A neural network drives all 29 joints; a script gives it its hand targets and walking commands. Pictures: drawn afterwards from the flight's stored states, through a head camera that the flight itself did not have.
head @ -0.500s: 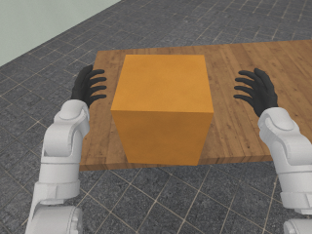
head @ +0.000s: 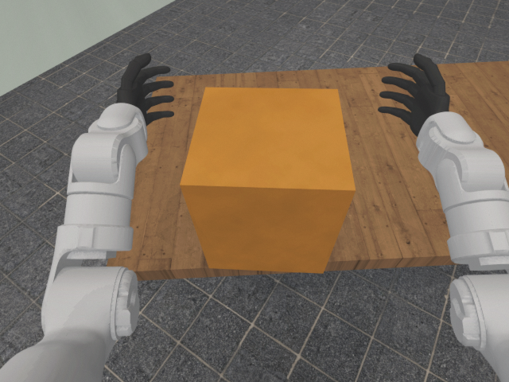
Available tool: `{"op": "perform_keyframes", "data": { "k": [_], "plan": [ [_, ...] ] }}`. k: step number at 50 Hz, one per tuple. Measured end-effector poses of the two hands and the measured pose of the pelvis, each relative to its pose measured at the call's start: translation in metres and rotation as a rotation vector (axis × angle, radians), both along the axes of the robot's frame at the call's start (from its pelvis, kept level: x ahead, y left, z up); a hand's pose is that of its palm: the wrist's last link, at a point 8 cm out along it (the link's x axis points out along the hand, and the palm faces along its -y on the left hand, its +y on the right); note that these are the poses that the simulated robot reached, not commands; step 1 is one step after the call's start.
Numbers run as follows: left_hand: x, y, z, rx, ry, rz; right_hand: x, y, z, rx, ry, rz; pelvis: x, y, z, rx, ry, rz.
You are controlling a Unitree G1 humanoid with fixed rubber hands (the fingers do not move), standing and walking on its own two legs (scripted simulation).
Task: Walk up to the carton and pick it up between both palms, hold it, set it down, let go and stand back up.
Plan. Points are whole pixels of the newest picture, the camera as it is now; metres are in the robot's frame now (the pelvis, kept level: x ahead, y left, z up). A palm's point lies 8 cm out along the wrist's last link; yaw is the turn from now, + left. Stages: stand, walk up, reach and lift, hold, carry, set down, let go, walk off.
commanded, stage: reach and lift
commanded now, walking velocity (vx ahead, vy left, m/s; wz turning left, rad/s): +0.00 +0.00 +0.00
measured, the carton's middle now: (268, 186) +0.40 +0.00 +0.06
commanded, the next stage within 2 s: none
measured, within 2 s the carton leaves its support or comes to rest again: neither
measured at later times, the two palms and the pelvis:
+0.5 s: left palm (136, 171) +0.40 +0.21 +0.11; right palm (397, 147) +0.42 -0.19 +0.13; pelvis -0.01 +0.00 +0.00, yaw +0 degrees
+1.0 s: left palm (159, 175) +0.42 +0.19 +0.08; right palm (387, 157) +0.43 -0.19 +0.10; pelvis +0.00 -0.01 +0.00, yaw +0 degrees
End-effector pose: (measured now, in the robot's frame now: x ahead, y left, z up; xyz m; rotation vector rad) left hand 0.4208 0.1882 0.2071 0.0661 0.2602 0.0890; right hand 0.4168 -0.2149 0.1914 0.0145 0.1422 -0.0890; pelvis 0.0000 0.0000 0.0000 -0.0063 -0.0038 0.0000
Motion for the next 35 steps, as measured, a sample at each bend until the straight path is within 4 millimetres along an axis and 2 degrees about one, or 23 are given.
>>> {"op": "perform_keyframes", "data": {
  "k": [8, 12, 18, 22, 26, 30, 35],
  "plan": [
    [0.008, 0.005, -0.016, -0.006, 0.028, 0.014, 0.011, 0.0, -0.009, 0.007, 0.046, -0.007, 0.003, 0.001, 0.0, -0.001, 0.018, 0.0],
    [0.004, 0.012, -0.04, -0.01, 0.065, 0.032, 0.011, 0.004, -0.017, 0.017, 0.055, -0.006, 0.003, 0.001, 0.0, -0.001, 0.018, 0.0],
    [-0.013, 0.024, -0.076, -0.006, 0.077, 0.056, 0.008, 0.013, -0.03, 0.05, 0.042, 0.006, 0.0, 0.0, 0.0, 0.0, 0.021, -0.001],
    [-0.02, 0.028, -0.096, -0.009, 0.099, 0.073, 0.004, 0.017, -0.049, 0.055, 0.079, 0.007, -0.005, -0.001, 0.0, 0.001, 0.026, 0.0],
    [-0.019, 0.023, -0.098, -0.015, 0.045, 0.067, -0.001, 0.022, -0.066, 0.031, 0.1, 0.01, -0.01, -0.002, 0.0, 0.002, 0.051, -0.001],
    [-0.01, 0.014, -0.092, -0.025, -0.001, 0.06, -0.002, 0.026, -0.076, 0.021, 0.096, 0.016, -0.012, -0.003, -0.001, 0.004, 0.094, -0.001],
    [0.0, 0.003, -0.096, -0.031, 0.004, 0.054, -0.002, 0.026, -0.088, 0.014, 0.109, 0.013, -0.011, -0.004, -0.001, 0.005, 0.126, -0.001]
  ]
}}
